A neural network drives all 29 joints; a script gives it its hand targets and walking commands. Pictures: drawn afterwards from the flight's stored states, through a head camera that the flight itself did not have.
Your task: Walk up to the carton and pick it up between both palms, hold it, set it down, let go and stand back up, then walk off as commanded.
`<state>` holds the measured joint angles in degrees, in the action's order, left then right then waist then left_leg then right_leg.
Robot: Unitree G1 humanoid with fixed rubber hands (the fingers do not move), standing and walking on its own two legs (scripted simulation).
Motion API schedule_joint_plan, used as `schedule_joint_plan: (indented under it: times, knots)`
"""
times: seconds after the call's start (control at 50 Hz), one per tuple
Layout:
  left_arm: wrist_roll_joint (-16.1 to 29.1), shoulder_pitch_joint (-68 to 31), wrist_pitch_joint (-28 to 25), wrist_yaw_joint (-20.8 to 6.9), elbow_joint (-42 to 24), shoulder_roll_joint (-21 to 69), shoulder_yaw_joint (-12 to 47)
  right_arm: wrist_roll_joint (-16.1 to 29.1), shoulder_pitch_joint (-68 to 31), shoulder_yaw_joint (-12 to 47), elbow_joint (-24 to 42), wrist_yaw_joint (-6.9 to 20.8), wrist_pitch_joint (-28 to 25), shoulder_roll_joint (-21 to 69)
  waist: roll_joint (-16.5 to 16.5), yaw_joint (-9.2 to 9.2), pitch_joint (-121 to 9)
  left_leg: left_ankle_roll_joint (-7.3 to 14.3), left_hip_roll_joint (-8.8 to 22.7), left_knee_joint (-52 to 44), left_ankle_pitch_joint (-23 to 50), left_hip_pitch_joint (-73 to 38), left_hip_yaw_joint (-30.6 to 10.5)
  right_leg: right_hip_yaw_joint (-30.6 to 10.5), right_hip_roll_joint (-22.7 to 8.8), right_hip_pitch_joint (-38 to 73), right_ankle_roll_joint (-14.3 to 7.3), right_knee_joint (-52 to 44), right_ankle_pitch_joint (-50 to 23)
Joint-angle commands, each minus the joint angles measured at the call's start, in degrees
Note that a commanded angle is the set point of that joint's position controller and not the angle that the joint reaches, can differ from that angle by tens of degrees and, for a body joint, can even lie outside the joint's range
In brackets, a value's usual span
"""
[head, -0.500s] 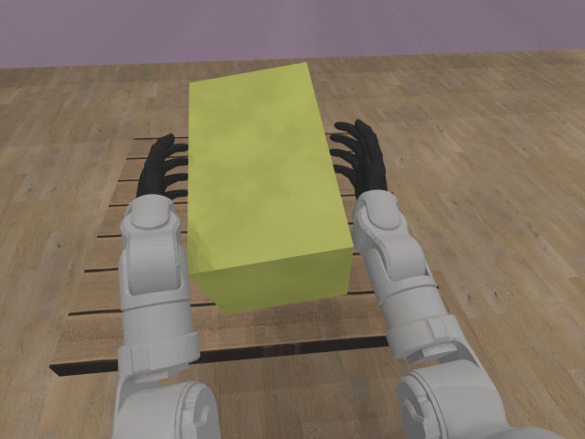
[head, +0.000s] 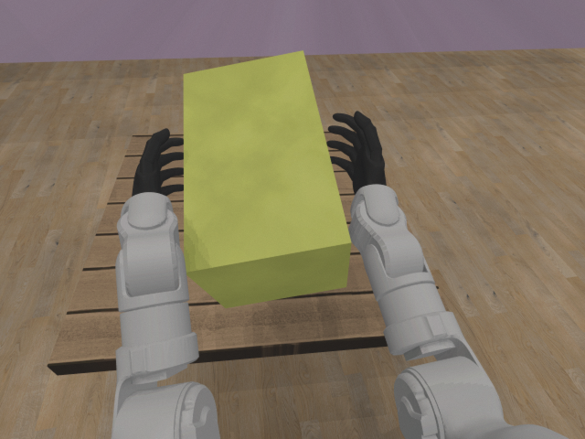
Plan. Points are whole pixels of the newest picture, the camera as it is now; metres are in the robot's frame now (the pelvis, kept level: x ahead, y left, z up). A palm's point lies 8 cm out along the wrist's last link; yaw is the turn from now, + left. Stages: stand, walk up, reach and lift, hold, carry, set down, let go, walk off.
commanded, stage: hold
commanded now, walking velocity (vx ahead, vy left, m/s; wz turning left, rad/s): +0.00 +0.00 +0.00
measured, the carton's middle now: (264, 179) +0.42 -0.01 +0.15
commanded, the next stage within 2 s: none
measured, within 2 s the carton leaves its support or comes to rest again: neither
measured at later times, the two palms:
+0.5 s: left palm (154, 201) +0.36 +0.13 +0.18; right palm (369, 188) +0.35 -0.14 +0.18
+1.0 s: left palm (157, 193) +0.36 +0.13 +0.19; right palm (372, 181) +0.35 -0.14 +0.19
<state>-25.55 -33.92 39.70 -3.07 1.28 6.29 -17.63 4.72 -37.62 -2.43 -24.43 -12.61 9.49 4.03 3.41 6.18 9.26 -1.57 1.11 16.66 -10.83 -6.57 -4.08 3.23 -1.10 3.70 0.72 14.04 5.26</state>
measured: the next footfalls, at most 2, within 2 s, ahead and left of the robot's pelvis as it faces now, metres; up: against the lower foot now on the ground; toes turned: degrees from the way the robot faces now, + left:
none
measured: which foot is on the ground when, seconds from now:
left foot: down 0.00-1.00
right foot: down 0.00-1.00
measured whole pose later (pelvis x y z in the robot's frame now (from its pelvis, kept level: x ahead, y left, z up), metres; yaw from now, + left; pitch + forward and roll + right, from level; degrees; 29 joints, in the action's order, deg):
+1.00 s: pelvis +0.00 +0.00 +0.00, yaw +0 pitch -13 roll -1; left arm -25.9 -34.5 39.9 -3.3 2.6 6.3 -17.1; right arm 4.4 -37.1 -3.4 -25.0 -12.5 9.4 4.1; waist 3.4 6.6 9.5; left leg -1.7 1.3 17.3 -11.2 -6.9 -4.4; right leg 3.7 -1.0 4.4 0.5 14.3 5.5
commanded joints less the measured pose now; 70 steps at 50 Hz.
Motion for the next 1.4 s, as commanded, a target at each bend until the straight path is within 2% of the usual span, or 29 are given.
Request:
schedule_joint_plan:
  times: [0.0,0.08,0.14,0.16,0.22,0.24,0.26,0.28,0.34,0.38,0.4,0.44,0.52,0.56,0.6,0.66,0.7,0.8,0.86,0.88,0.98,1.08,1.1,1.14,1.18,1.2,1.26,1.34,1.38]
  knots:
    - [6.8,-26.8,-1.5,-11.3,-2.4,20.3,19.8,1.9,-25.6,19.8,5.6,6.7,0.9,22.6,-2.9,-0.32,-16.3,0.2,-3.8,-3.8,9.7,6.4,8.8,5.0,2.5,14.4,1.5,-0.2,-4.9]
    - [8.2,-31.3,-2.3,-10.7,-4.2,23.6,21.8,2.6,-28.5,19.2,6.2,7.5,0.4,22.0,-4.1,-0.42,-17.2,-0.6,-3.4,-4.1,9.4,7.3,8.5,5.5,3.2,12.7,0.7,0.3,-1.4]
    - [11.1,-29.2,-3.4,-10.3,-8.4,24.7,24.8,4.6,-29.1,23.5,13.6,6.6,-1.8,25.4,-2.6,0.71,-25.2,-0.7,-3.6,-0.1,21.1,2.6,8.3,5.0,3.3,15.0,2.0,1.3,-12.5]
    - [11.3,-28.4,-3.8,-9.8,-9.8,24.9,26.8,5.2,-28.1,24.3,14.0,6.4,-2.1,25.7,-4.8,1.45,-26.3,-1.9,-3.4,1.2,25.8,0.4,7.6,4.8,3.4,15.0,1.8,1.8,-15.4]
    - [10.0,-23.6,-2.7,-9.9,-6.2,22.3,25.0,4.0,-25.0,23.7,13.2,6.0,-0.8,23.7,-3.0,0.97,-23.2,-1.0,-3.6,0.6,22.8,0.1,7.9,5.0,3.6,13.6,1.8,1.0,-14.9]
    - [10.6,-23.9,-2.7,-9.7,-8.5,21.7,26.1,4.5,-25.1,24.3,14.1,5.9,-0.9,23.7,-5.0,1.07,-25.7,-1.5,-3.9,0.1,21.8,1.4,7.9,5.0,3.4,15.6,1.2,0.9,-13.6]
    - [9.6,-24.8,-2.4,-9.9,-5.9,21.1,24.5,3.6,-23.3,22.3,9.3,6.1,0.5,22.2,-3.4,1.70,-19.9,-1.3,-3.4,-1.0,18.6,1.8,7.5,5.4,3.5,13.2,1.2,0.5,-8.8]
    - [10.3,-25.0,-2.3,-10.1,-9.3,22.8,26.1,4.4,-23.6,23.1,12.4,6.1,0.2,21.7,-5.2,1.62,-22.8,-2.0,-3.6,-0.4,20.7,2.0,7.9,5.1,3.6,14.7,0.9,0.9,-10.3]
    - [7.8,-24.6,-1.0,-10.4,-5.0,22.3,23.1,3.4,-25.3,20.7,7.8,6.8,1.4,19.8,-4.7,0.24,-14.7,-1.4,-3.4,-2.6,13.1,4.9,8.0,5.1,3.1,11.7,0.2,-0.7,-3.0]
    - [8.7,-26.9,-1.2,-10.2,-8.0,22.8,24.6,4.6,-26.4,22.0,10.6,7.3,0.7,22.2,-5.1,-0.69,-17.6,-1.8,-3.1,-1.9,15.8,4.5,8.3,5.3,3.7,12.6,0.5,0.5,-4.6]
    - [6.9,-28.7,-0.8,-10.3,-4.5,22.8,23.1,3.1,-27.5,20.1,7.6,7.6,0.9,20.9,-5.0,-0.60,-12.4,-1.8,-2.9,-2.9,11.1,7.1,8.4,5.3,3.6,10.9,0.1,-0.4,1.1]
    - [8.3,-28.4,-1.6,-10.5,-6.2,22.4,22.5,3.0,-27.4,21.0,10.2,7.7,0.0,22.9,-2.0,-0.24,-17.8,-0.4,-3.5,-2.8,10.4,6.3,8.7,4.9,2.9,13.1,1.1,0.1,-2.7]
    - [9.1,-30.2,-2.3,-9.5,-6.1,23.5,23.5,3.0,-30.5,21.5,11.9,8.1,-1.2,24.3,-3.4,-1.10,-21.5,-0.2,-3.5,-2.4,12.1,6.8,8.3,5.0,3.1,13.9,1.0,0.9,-4.5]
    - [7.1,-27.8,-1.6,-9.7,-1.6,21.5,20.0,1.1,-29.7,19.2,7.4,7.8,-0.3,22.3,-2.2,-1.28,-17.5,0.1,-3.5,-3.5,9.0,7.4,8.5,5.4,3.0,12.7,1.0,0.1,-1.7]
    - [7.4,-28.0,-2.0,-10.0,-2.7,21.2,20.5,1.7,-29.2,19.9,8.7,7.6,-0.6,23.9,-1.9,-0.76,-20.2,0.8,-3.9,-3.0,9.2,6.0,8.9,5.1,2.5,13.8,1.6,0.1,-4.4]
    - [6.6,-29.8,-1.7,-11.1,2.4,21.5,17.9,-0.3,-28.3,16.0,2.1,8.1,1.0,23.2,-1.1,-0.86,-14.5,1.5,-3.7,-5.6,1.2,9.7,9.0,5.0,2.6,10.9,1.0,-1.0,4.2]
    - [9.0,-30.3,-2.0,-11.0,-2.3,22.3,21.1,0.5,-29.6,16.9,7.1,8.0,-0.5,23.0,-2.8,0.43,-20.0,0.7,-3.7,-4.3,4.3,8.9,9.0,5.3,2.9,13.5,1.1,0.2,0.0]
    - [11.5,-32.6,-4.4,-9.5,-8.1,26.1,26.3,3.0,-27.8,20.6,8.6,7.4,-1.9,25.1,-6.1,1.88,-26.7,-1.9,-3.2,-0.7,18.5,3.0,7.5,5.6,3.6,13.9,0.9,1.7,-8.6]
    - [9.8,-31.3,-4.4,-9.4,-4.0,22.9,23.7,1.3,-29.0,19.8,8.5,6.9,-2.1,24.9,-3.6,1.44,-22.8,-0.6,-3.8,-1.8,12.7,5.4,8.0,5.1,2.5,14.3,1.4,0.4,-7.4]
    - [9.5,-30.5,-3.8,-9.5,-2.7,23.0,24.2,2.0,-29.8,20.1,8.7,6.9,-1.7,24.7,-5.1,1.57,-21.1,-0.2,-4.2,-1.8,11.4,6.1,7.8,5.0,2.6,13.8,1.4,0.6,-6.8]
    - [5.8,-24.4,-0.9,-11.2,0.8,19.0,17.5,2.2,-28.3,20.2,6.7,6.8,0.6,23.0,-1.4,-2.01,-15.8,1.3,-4.1,-3.6,8.7,7.5,8.9,4.7,2.0,14.1,2.0,0.2,-4.1]
    - [6.8,-28.8,-1.7,-10.8,-4.9,21.6,19.6,3.1,-27.3,21.1,6.6,7.5,0.2,23.1,-3.0,-1.89,-17.7,0.2,-3.6,-3.5,11.9,6.7,9.2,5.4,3.2,14.3,1.2,0.6,-4.7]
    - [7.9,-30.5,-2.1,-10.8,-3.1,22.1,20.5,3.0,-30.4,20.6,7.0,7.4,-0.2,23.9,-2.7,-1.39,-19.0,0.0,-3.8,-3.5,10.9,7.0,8.9,5.6,3.4,14.2,1.3,0.8,-3.5]
    - [10.4,-29.9,-3.3,-10.1,-6.9,24.7,23.9,4.1,-30.3,22.5,12.5,7.2,-1.6,24.9,-2.8,0.28,-23.8,-0.8,-3.2,-1.2,18.7,3.5,8.0,5.1,3.7,14.2,1.1,1.0,-9.1]
    - [10.2,-28.1,-3.4,-9.9,-7.3,23.6,24.5,4.1,-27.5,22.5,11.2,6.5,-1.4,25.0,-3.1,0.78,-25.3,-1.3,-3.6,-0.3,20.5,2.0,8.0,5.1,3.6,15.7,1.5,0.9,-11.3]
    - [10.1,-27.8,-3.6,-9.9,-5.8,22.7,25.0,2.6,-27.1,22.2,10.5,6.3,-1.3,23.9,-3.4,1.62,-22.7,-1.0,-3.7,-0.6,18.0,3.3,7.8,5.1,3.3,14.3,1.4,0.5,-10.0]
    - [8.2,-27.5,-1.9,-10.6,-1.8,21.7,22.0,1.9,-26.4,20.5,6.6,7.1,0.4,22.2,-2.1,0.35,-17.5,-0.4,-3.5,-3.5,10.7,5.6,8.1,5.4,3.3,12.7,0.9,-0.5,-3.2]
    - [8.8,-28.5,-2.0,-10.9,-8.4,22.2,23.6,3.3,-26.0,21.8,9.0,6.7,0.3,24.1,-4.1,0.44,-20.5,-0.6,-3.9,-2.3,14.1,5.0,8.8,4.9,2.7,15.4,1.5,1.0,-8.1]
    - [9.5,-28.1,-1.7,-10.6,-6.4,23.7,25.1,3.4,-27.8,21.0,9.4,7.0,-0.2,23.1,-5.5,1.08,-20.8,-1.6,-3.2,-2.0,15.8,4.1,8.3,5.0,3.4,14.3,0.6,0.2,-6.6]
